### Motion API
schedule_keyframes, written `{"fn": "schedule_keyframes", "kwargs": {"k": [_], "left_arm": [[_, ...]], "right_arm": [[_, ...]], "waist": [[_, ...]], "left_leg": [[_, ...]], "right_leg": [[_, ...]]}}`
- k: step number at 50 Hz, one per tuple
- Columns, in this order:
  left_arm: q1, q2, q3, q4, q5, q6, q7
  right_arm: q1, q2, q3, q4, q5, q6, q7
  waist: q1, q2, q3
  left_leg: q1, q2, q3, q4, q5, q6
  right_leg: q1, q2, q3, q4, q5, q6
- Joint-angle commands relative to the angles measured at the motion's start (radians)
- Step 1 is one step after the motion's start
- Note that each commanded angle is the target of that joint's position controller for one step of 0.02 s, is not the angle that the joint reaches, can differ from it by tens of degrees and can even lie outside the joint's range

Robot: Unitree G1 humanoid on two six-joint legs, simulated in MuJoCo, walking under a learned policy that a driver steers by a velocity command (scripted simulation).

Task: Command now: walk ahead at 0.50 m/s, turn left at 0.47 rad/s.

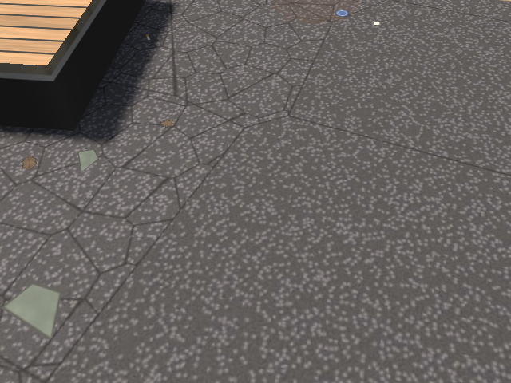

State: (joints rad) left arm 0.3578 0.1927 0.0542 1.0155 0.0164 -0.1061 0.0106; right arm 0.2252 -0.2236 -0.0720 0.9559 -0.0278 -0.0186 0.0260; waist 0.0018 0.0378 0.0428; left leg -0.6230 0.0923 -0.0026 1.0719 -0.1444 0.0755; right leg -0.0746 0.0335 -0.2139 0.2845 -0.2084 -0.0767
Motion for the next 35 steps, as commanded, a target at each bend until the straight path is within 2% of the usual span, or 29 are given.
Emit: {"fn": "schedule_keyframes", "kwargs": {"k": [1,4,7,9,10,11,12,13,14,15,16,17,18,19,20,21,23,24,28,31,35], "left_arm": [[0.023,0.081,0.007,-0.038,0.001,-0.019,0.005],[0.057,0.099,0.008,-0.029,0.000,-0.018,0.013],[0.110,0.119,0.012,-0.010,0.003,-0.008,0.022],[0.110,0.133,0.016,-0.006,0.006,0.003,0.028],[0.104,0.146,0.020,-0.008,0.008,0.009,0.030],[0.109,0.150,0.021,-0.001,0.009,0.017,0.032],[0.115,0.153,0.021,0.004,0.011,0.025,0.031],[0.108,0.147,0.016,0.003,0.003,0.032,0.026],[0.108,0.097,-0.001,-0.026,-0.014,0.031,0.020],[0.244,0.016,-0.018,-0.038,-0.061,0.037,0.008],[0.113,0.122,0.011,-0.045,-0.042,0.045,0.018],[0.042,0.080,0.003,-0.066,-0.044,0.040,0.017],[0.039,0.070,0.002,-0.052,-0.030,0.040,0.018],[0.041,0.072,0.009,-0.040,-0.006,0.055,0.017],[0.094,0.054,0.009,-0.019,0.010,0.075,0.013],[0.109,0.044,0.012,-0.011,0.014,0.088,0.009],[0.117,0.032,0.017,-0.017,0.008,0.106,0.003],[0.100,0.034,0.020,-0.025,0.007,0.112,0.002],[-0.018,0.042,0.020,-0.082,0.015,0.129,-0.004],[-0.088,0.035,0.013,-0.123,0.017,0.137,-0.009],[-0.125,0.051,0.016,-0.163,0.020,0.145,-0.016]], "right_arm": [[-0.046,0.003,0.007,-0.068,0.001,0.001,0.014],[-0.154,0.013,0.020,-0.110,0.001,-0.002,0.023],[-0.226,0.002,0.023,-0.147,-0.004,-0.003,0.028],[-0.223,-0.012,0.017,-0.156,-0.006,-0.003,0.028],[-0.200,-0.022,0.012,-0.153,-0.008,-0.002,0.025],[-0.145,-0.027,0.008,-0.135,-0.016,-0.005,0.019],[-0.044,-0.037,0.000,-0.099,-0.022,-0.015,0.013],[0.097,-0.054,-0.012,-0.047,-0.034,-0.032,0.005],[0.219,-0.136,-0.032,-0.016,-0.050,-0.047,-0.011],[0.212,-0.221,-0.046,-0.018,-0.019,-0.043,-0.018],[0.209,-0.210,-0.046,-0.031,0.016,-0.033,-0.029],[0.107,-0.161,-0.027,-0.033,0.017,-0.039,-0.034],[0.050,-0.091,-0.007,-0.034,0.016,-0.044,-0.035],[0.014,-0.053,0.006,-0.031,0.021,-0.050,-0.041],[-0.014,-0.037,0.014,-0.035,0.019,-0.051,-0.047],[-0.002,-0.038,0.018,-0.033,0.015,-0.058,-0.049],[0.003,-0.081,0.012,-0.035,0.016,-0.068,-0.051],[0.001,-0.089,0.011,-0.040,0.015,-0.070,-0.053],[0.010,-0.075,0.018,-0.045,0.016,-0.051,-0.069],[0.051,-0.095,0.012,-0.037,0.014,-0.036,-0.077],[0.066,-0.121,-0.001,-0.042,0.003,-0.010,-0.076]], "waist": [[-0.012,-0.101,0.055],[0.011,-0.103,0.069],[0.030,-0.100,0.077],[0.014,-0.111,0.064],[0.000,-0.126,0.043],[-0.021,-0.136,0.024],[-0.055,-0.138,-0.022],[-0.119,-0.110,-0.090],[-0.156,-0.009,-0.212],[-0.078,0.207,-0.377],[-0.109,-0.031,-0.346],[-0.078,0.011,-0.214],[-0.038,-0.037,-0.100],[-0.007,-0.031,-0.051],[0.023,-0.017,-0.041],[0.032,-0.018,-0.053],[0.056,0.002,-0.071],[0.057,0.017,-0.075],[0.035,0.075,-0.050],[0.006,0.071,-0.054],[-0.012,0.067,-0.045]], "left_leg": [[-0.062,0.013,0.019,-0.104,0.112,-0.011],[-0.023,-0.006,0.078,-0.288,0.166,-0.005],[-0.012,-0.025,0.124,-0.386,0.123,0.024],[0.034,-0.059,0.151,-0.423,0.046,0.057],[0.080,-0.089,0.170,-0.429,-0.006,0.077],[0.151,-0.126,0.177,-0.444,-0.061,0.096],[0.256,-0.162,0.170,-0.489,-0.070,0.116],[0.454,-0.168,0.135,-0.617,0.055,0.139],[0.736,0.042,-0.076,-0.601,0.286,0.189],[0.996,0.401,-0.531,-0.647,0.715,0.377],[0.873,0.342,-0.388,-0.660,0.853,0.347],[0.755,0.311,-0.249,-0.688,0.844,0.304],[0.616,0.259,-0.158,-0.743,0.762,0.225],[0.535,0.212,-0.094,-0.776,0.691,0.167],[0.464,0.189,-0.033,-0.797,0.679,0.141],[0.437,0.176,-0.001,-0.799,0.727,0.128],[0.436,0.166,0.057,-0.797,0.785,0.126],[0.442,0.160,0.082,-0.796,0.768,0.123],[0.471,0.140,0.155,-0.789,0.617,0.109],[0.506,0.174,0.165,-0.768,0.561,0.129],[0.530,0.234,0.148,-0.722,0.458,0.147]], "right_leg": [[-0.037,-0.264,0.099,-0.155,0.298,-0.052],[0.003,-0.268,0.039,-0.146,0.379,-0.045],[0.109,-0.299,0.001,-0.112,0.472,-0.047],[0.168,-0.312,-0.032,-0.039,0.666,-0.043],[0.189,-0.315,-0.048,0.023,0.810,-0.040],[0.188,-0.316,-0.051,0.119,0.959,-0.042],[0.177,-0.309,-0.045,0.263,1.010,-0.043],[0.094,-0.284,-0.054,0.463,0.880,-0.022],[-0.133,-0.232,-0.049,0.755,0.426,0.006],[-0.435,-0.028,0.029,1.134,-0.426,0.056],[-0.442,-0.044,0.216,1.143,-0.329,0.055],[-0.478,-0.071,0.251,1.093,-0.282,0.047],[-0.451,-0.104,0.246,0.989,-0.238,0.043],[-0.412,-0.120,0.251,0.912,-0.202,0.043],[-0.346,-0.112,0.234,0.889,-0.176,0.048],[-0.306,-0.095,0.229,0.879,-0.149,0.049],[-0.316,-0.077,0.211,0.859,-0.104,0.058],[-0.337,-0.076,0.204,0.841,-0.078,0.060],[-0.403,-0.096,0.175,0.669,0.007,0.068],[-0.392,-0.094,0.146,0.560,0.005,0.061],[-0.379,-0.086,0.121,0.497,-0.106,0.036]]}}
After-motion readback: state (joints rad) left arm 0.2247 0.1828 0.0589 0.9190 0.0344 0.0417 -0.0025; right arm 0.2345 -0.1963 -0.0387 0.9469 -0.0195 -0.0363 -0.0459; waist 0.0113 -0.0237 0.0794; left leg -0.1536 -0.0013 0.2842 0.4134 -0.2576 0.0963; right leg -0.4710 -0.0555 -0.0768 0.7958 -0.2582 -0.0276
